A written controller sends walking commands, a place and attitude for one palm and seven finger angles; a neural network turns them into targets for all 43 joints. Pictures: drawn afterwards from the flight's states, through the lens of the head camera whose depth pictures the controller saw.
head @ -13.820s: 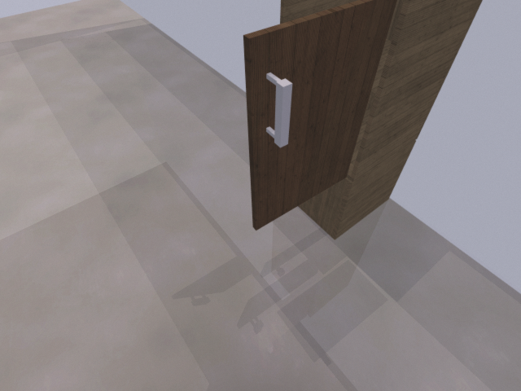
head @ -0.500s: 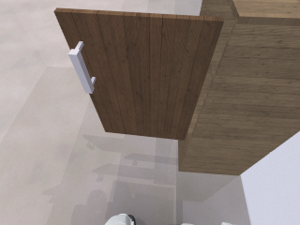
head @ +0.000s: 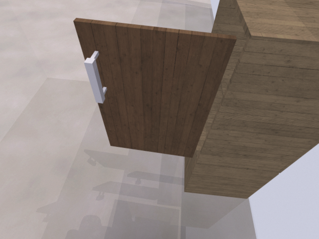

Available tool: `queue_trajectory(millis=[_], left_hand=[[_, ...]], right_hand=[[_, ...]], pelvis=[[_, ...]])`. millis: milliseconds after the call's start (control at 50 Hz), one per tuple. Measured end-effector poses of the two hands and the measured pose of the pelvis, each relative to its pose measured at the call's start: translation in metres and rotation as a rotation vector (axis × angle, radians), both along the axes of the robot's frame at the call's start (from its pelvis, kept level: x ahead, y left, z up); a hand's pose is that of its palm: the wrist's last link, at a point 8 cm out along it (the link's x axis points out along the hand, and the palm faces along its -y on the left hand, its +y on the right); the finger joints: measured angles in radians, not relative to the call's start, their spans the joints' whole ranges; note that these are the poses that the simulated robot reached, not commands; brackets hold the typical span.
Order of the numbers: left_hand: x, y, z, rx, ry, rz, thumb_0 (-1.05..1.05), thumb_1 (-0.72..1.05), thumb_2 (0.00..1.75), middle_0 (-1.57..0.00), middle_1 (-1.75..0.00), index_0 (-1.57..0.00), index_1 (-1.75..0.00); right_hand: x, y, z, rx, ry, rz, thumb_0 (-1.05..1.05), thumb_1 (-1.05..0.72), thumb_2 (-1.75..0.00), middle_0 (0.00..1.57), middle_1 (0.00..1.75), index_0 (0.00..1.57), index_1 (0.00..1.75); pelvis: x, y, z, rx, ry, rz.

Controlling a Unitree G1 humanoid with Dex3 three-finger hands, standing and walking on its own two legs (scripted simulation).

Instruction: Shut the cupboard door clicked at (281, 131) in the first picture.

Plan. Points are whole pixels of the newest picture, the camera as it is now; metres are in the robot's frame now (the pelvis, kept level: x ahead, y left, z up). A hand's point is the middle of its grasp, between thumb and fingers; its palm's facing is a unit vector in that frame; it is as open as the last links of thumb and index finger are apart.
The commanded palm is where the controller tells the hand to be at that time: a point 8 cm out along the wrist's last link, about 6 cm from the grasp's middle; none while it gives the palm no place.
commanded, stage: look again from close up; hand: left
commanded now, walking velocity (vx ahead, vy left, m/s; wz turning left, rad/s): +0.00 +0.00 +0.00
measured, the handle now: (98, 78) +0.51 +0.23 +0.10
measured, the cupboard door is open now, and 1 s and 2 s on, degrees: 87 87 87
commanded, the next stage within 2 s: shuffle to correct the standing spot in 0.52 s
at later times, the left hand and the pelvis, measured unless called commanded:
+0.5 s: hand out of the picture -0.03 +0.21 -0.17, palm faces +0.00 -0.98 -0.20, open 7.4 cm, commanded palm none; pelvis -0.03 +0.03 +0.00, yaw -1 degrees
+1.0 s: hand out of the picture -0.03 +0.19 -0.19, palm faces +0.06 -0.99 -0.15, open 7.4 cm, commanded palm none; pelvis +0.02 +0.02 -0.01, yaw -1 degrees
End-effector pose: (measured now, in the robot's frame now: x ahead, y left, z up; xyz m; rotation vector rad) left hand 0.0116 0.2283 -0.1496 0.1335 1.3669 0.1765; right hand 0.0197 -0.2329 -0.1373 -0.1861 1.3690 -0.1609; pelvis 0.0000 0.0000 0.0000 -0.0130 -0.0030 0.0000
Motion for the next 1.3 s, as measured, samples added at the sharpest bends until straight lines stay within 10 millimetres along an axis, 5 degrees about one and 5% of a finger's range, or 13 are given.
queue_trajectory(millis=[140, 300, 640, 840, 980, 1100, 1300], left_hand=[[-0.005, 0.02, 0.005, 0.032, -0.034, -0.042, 0.01, 0.91, 0.9, -0.2, -0.3, -0.2, -0.29], [-0.016, 0.033, 0.009, 0.033, -0.061, -0.058, 0.01, 0.91, 0.9, -0.2, -0.3, -0.2, -0.29], [-0.061, 0.015, 0.005, -0.017, 0.051, -0.042, 0.01, 0.91, 0.9, -0.2, -0.3, -0.2, -0.29], [-0.056, 0.003, 0.0, -0.037, 0.061, -0.018, 0.01, 0.91, 0.9, -0.2, -0.3, -0.2, -0.29], [-0.045, 0.009, -0.008, -0.047, 0.088, 0.027, 0.01, 0.91, 0.9, -0.2, -0.3, -0.2, -0.29], [-0.004, 0.019, -0.006, -0.036, 0.116, -0.029, 0.01, 0.91, 0.9, -0.2, -0.3, -0.2, -0.29], [0.146, 0.012, 0.012, 0.022, -0.192, -0.094, 0.01, 0.93, 0.9, -0.19, -0.3, -0.2, -0.29]], right_hand=[[0.009, 0.02, -0.007, 0.016, -0.13, 0.011, 0.01, -0.94, -0.9, 0.2, 0.3, 0.21, 0.3], [-0.005, 0.028, -0.002, 0.027, -0.15, 0.021, 0.01, -0.94, -0.9, 0.2, 0.3, 0.21, 0.3], [-0.054, 0.026, 0.0, 0.031, -0.01, -0.009, 0.01, -0.91, -0.9, 0.2, 0.3, 0.2, 0.3], [-0.054, 0.023, -0.006, 0.041, 0.039, -0.014, 0.01, -0.91, -0.9, 0.2, 0.3, 0.2, 0.3], [-0.029, 0.028, -0.008, 0.024, 0.046, -0.005, 0.01, -0.91, -0.9, 0.2, 0.3, 0.2, 0.3], [-0.014, 0.041, -0.005, 0.016, 0.003, -0.045, 0.0, -0.91, -0.9, 0.2, 0.3, 0.2, 0.3], [-0.034, 0.051, -0.013, 0.099, 0.194, -0.083, 0.0, -0.91, -0.9, 0.2, 0.3, 0.21, 0.3]], pelvis=[[-0.014, 0.019, -0.005, 0.004, -0.025, -0.002], [-0.028, 0.027, -0.003, 0.014, -0.035, -0.014], [-0.033, 0.021, 0.003, 0.017, -0.021, -0.013], [-0.016, 0.016, -0.002, 0.013, -0.015, -0.012], [0.011, 0.023, -0.009, 0.005, 0.001, -0.009], [0.034, 0.028, -0.006, 0.006, -0.009, -0.047], [0.066, 0.012, -0.007, 0.028, -0.017, -0.019]])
